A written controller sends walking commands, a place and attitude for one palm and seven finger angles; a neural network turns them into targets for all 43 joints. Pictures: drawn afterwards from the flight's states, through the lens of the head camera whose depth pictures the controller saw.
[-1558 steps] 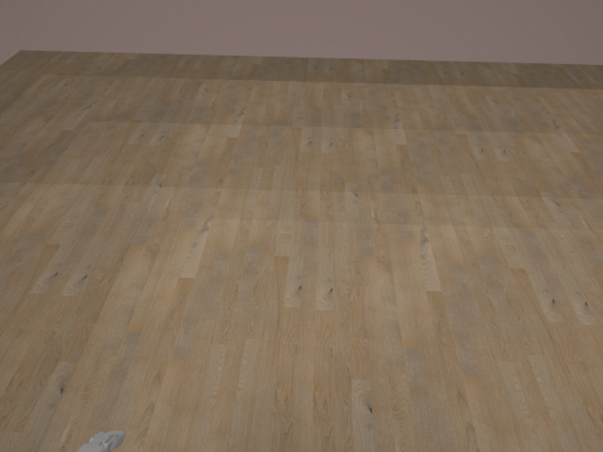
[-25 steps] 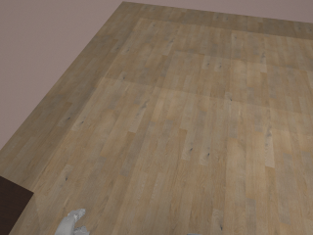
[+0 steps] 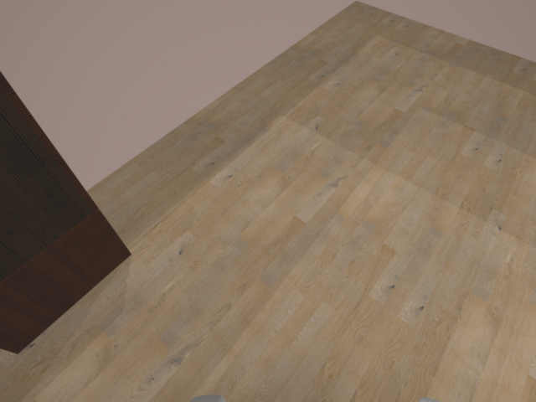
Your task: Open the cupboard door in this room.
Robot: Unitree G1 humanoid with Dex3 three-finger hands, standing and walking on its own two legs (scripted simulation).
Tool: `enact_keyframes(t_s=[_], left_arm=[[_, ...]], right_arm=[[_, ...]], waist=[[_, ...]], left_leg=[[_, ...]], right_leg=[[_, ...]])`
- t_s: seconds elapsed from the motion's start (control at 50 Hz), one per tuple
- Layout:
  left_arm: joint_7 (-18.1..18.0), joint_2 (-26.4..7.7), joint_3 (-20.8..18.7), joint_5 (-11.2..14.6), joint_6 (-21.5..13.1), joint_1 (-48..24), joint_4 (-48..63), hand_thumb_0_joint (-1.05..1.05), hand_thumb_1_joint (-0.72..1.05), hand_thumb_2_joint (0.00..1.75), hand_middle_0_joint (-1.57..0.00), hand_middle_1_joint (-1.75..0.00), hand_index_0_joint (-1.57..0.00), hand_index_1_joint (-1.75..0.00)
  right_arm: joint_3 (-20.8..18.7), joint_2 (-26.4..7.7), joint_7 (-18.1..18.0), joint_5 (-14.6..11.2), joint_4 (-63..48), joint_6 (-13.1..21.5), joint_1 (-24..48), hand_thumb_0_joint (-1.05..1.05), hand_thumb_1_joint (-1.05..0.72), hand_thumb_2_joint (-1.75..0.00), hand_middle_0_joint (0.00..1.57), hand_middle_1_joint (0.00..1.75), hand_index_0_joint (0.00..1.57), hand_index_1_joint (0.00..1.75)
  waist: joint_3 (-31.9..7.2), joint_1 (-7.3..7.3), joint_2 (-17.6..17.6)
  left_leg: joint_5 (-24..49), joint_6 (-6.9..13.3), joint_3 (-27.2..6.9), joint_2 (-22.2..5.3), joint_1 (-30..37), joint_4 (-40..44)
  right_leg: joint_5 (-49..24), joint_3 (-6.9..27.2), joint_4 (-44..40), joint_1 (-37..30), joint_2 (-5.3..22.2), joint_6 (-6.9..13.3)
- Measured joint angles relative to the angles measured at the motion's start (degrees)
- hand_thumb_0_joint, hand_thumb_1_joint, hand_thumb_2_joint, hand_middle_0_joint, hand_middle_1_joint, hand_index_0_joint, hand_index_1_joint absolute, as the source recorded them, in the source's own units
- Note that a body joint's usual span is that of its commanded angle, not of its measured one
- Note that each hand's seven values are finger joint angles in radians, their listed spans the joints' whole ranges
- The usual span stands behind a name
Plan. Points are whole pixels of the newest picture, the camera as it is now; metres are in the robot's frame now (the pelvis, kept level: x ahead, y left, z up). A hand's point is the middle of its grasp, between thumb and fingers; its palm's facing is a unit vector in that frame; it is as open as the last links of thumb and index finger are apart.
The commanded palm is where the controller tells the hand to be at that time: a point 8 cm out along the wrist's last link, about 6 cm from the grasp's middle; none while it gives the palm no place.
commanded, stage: turn to face it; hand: left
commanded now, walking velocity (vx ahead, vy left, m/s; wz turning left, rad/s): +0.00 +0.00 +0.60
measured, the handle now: out of the picture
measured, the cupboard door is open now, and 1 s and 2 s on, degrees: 0 0 0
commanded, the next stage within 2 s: take the last steps up to it in 1.56 s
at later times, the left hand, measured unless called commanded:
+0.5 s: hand out of the picture +0.11 +0.21 -0.13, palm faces +0.25 -0.93 -0.28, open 7.4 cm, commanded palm none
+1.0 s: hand out of the picture -0.11 +0.16 -0.16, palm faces +0.61 -0.75 -0.27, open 7.4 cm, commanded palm none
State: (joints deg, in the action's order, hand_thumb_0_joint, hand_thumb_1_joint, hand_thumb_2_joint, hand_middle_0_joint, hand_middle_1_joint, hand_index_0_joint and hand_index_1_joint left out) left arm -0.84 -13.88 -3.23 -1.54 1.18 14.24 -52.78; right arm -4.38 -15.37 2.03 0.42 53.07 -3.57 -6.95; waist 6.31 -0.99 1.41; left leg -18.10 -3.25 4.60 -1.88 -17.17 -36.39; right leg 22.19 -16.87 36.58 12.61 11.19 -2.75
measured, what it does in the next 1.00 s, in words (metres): steps on the spot, turning left: right foot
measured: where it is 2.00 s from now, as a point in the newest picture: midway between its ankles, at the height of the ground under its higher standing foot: outside the picture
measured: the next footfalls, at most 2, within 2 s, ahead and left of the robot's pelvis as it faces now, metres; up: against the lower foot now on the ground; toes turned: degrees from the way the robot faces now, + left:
right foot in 0.50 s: +0.10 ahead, -0.12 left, +0.00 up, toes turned +14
left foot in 1.02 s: -0.06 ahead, +0.08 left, +0.00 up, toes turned +43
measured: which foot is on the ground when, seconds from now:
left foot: down 0.00-0.50, up 0.52-1.00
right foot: down 0.00-0.00, up 0.02-0.48, down 0.50-1.00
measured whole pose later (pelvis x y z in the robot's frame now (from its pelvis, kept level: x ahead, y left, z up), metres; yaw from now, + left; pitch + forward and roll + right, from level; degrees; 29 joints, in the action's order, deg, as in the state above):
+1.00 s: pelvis -0.01 -0.03 +0.01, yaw +37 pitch +0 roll +1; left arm -0.9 -13.6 -3.4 -1.8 1.1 15.3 -53.5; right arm -4.3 -14.8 1.9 0.3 53.9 -4.0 -7.4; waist 5.9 -1.7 1.0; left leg -22.8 -3.3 4.5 -2.1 -17.6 -40.4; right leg 18.1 -19.7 34.0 13.9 11.3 -0.9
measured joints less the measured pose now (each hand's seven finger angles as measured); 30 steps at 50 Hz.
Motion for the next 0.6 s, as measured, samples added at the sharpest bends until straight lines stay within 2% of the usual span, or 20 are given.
enact_keyframes(t_s=[0.02, 0.06, 0.12, 0.2, 0.28, 0.36, 0.44, 0.48, 0.5, 0.52, 0.54, 0.56, 0.6], left_arm=[[0.07, -0.82, -0.36, 0.25, 0.38, 0.29, -0.33, 0.00, 0.91, 0.90, -0.20, -0.30, -0.20, -0.30], [-0.18, -2.42, -0.94, 0.43, 1.81, -0.27, -1.25, 0.00, 0.91, 0.90, -0.20, -0.30, -0.20, -0.30], [-0.39, -3.12, -1.36, 0.45, 2.96, -1.41, -2.15, 0.01, 0.91, 0.90, -0.19, -0.30, -0.20, -0.30], [0.26, -2.73, -1.13, 0.57, 2.25, -3.46, -1.12, 0.01, 0.91, 0.90, -0.19, -0.30, -0.20, -0.30], [0.34, -2.06, -0.71, 0.63, 1.74, -5.36, 0.28, 0.01, 0.91, 0.90, -0.19, -0.30, -0.20, -0.30], [0.21, -1.08, -0.27, 0.82, 1.74, -7.49, 1.37, 0.00, 0.91, 0.90, -0.19, -0.30, -0.20, -0.30], [0.16, 0.16, 0.36, 1.20, 1.27, -9.36, 2.65, 0.00, 0.91, 0.90, -0.19, -0.30, -0.20, -0.30], [0.21, 0.77, 0.74, 1.39, 0.63, -9.72, 3.37, 0.00, 0.91, 0.90, -0.19, -0.30, -0.20, -0.30], [0.23, 1.02, 0.92, 1.38, 0.09, -9.62, 3.77, 0.00, 0.91, 0.90, -0.20, -0.30, -0.20, -0.30], [0.08, 1.71, 1.08, 1.12, -0.53, -9.69, 3.79, 0.00, 0.91, 0.90, -0.20, -0.30, -0.20, -0.30], [0.02, 2.23, 1.47, 0.91, -0.88, -9.50, 3.91, 0.00, 0.91, 0.90, -0.20, -0.30, -0.20, -0.30], [-0.04, 2.70, 1.82, 0.79, -1.02, -9.12, 4.04, 0.00, 0.91, 0.90, -0.20, -0.30, -0.20, -0.30], [-0.24, 3.59, 1.97, 0.68, -1.02, -8.03, 4.06, 0.00, 0.91, 0.90, -0.20, -0.30, -0.20, -0.30]], right_arm=[[-0.01, 0.18, -0.02, 0.12, -0.45, 0.74, 0.35, 0.01, -0.91, -0.89, 0.20, 0.30, 0.20, 0.30], [0.39, 1.04, -0.17, -0.03, -1.00, 1.69, 1.13, 0.01, -0.91, -0.89, 0.20, 0.30, 0.20, 0.30], [1.05, 1.81, -0.99, 0.19, -1.57, 2.27, 0.89, 0.00, -0.91, -0.89, 0.20, 0.30, 0.20, 0.30], [1.57, 2.30, -1.56, 0.28, -1.34, 2.24, -0.09, 0.00, -0.91, -0.89, 0.20, 0.30, 0.20, 0.30], [1.77, 3.03, -1.46, 0.26, -0.83, 2.11, -1.68, 0.00, -0.91, -0.89, 0.20, 0.30, 0.20, 0.30], [1.54, 3.55, -1.31, 0.48, -0.44, 1.80, -3.48, 0.00, -0.91, -0.89, 0.21, 0.30, 0.20, 0.30], [0.98, 3.31, -1.34, 0.65, 0.12, 1.21, -4.98, 0.01, -0.91, -0.89, 0.21, 0.30, 0.20, 0.30], [0.56, 2.87, -1.39, 0.57, 0.45, 0.85, -5.70, 0.01, -0.91, -0.89, 0.21, 0.30, 0.20, 0.30], [0.30, 2.60, -1.39, 0.41, 0.57, 0.70, -6.16, 0.01, -0.91, -0.89, 0.21, 0.30, 0.20, 0.30], [-0.09, 2.01, -1.39, 0.17, 0.92, 0.53, -6.17, 0.01, -0.91, -0.89, 0.21, 0.30, 0.20, 0.30], [-0.47, 1.56, -1.43, 0.08, 1.24, 0.20, -6.19, 0.01, -0.91, -0.89, 0.21, 0.30, 0.20, 0.30], [-0.79, 1.14, -1.44, 0.08, 1.38, -0.19, -6.35, 0.01, -0.91, -0.89, 0.20, 0.30, 0.20, 0.30], [-1.29, 0.34, -1.16, 0.28, 1.84, -0.80, -6.57, 0.01, -0.91, -0.89, 0.20, 0.30, 0.20, 0.30]], waist=[[-0.19, 0.00, 0.66], [0.38, -0.60, 2.18], [0.20, -0.56, 1.69], [0.03, -0.20, 0.51], [-0.68, 0.42, 0.16], [-1.19, 1.65, -0.39], [-1.32, 3.00, -1.64], [-1.58, 3.45, -2.48], [-1.87, 3.45, -2.80], [-1.55, 3.54, -4.08], [-1.34, 3.77, -4.78], [-1.31, 4.01, -5.02], [-1.47, 3.87, -5.00]], left_leg=[[-0.04, 2.18, 0.01, 0.68, 0.21, 1.15], [-1.74, 4.63, -0.41, 1.73, -0.70, -1.08], [-0.94, 5.18, -2.19, 1.78, 0.29, 1.03], [2.29, 5.55, -4.82, 2.58, 2.31, 6.12], [3.83, 5.48, -6.97, 3.72, 3.37, 8.60], [4.19, 4.93, -9.40, 4.70, 3.22, 8.69], [3.84, 3.70, -12.10, 5.41, 2.00, 7.07], [3.18, 2.77, -13.53, 5.85, 0.84, 5.28], [2.52, 2.22, -14.17, 6.23, -0.04, 3.77], [1.07, 2.07, -14.59, 5.86, -1.14, 0.85], [-3.41, 1.75, -14.01, 5.92, -2.75, -3.86], [-6.95, 1.51, -12.84, 6.23, -4.68, -9.69], [-8.68, 1.12, -10.01, 5.98, -7.95, -20.62]], right_leg=[[1.36, 0.87, 3.74, 1.70, 0.74, -0.48], [8.67, 6.51, 13.99, 6.02, -0.24, -1.25], [9.16, 10.72, 24.94, 11.20, -3.04, -1.96], [3.69, 13.80, 28.37, 14.99, -4.53, -2.69], [1.13, 15.66, 25.89, 15.77, -5.13, -3.36], [2.15, 16.37, 19.95, 14.18, -6.21, -3.56], [2.83, 16.29, 10.08, 10.37, -8.10, -3.01], [-0.40, 15.82, 2.58, 7.06, -9.15, -2.57], [-3.64, 15.39, -2.18, 4.97, -9.34, -1.96], [-5.26, 14.36, -3.00, 4.40, -9.90, 0.11], [-5.41, 13.37, -2.46, 4.22, -9.79, 1.99], [-5.10, 12.43, -2.21, 3.81, -9.16, 3.29], [-4.94, 11.01, -3.21, 2.44, -7.77, 4.40]])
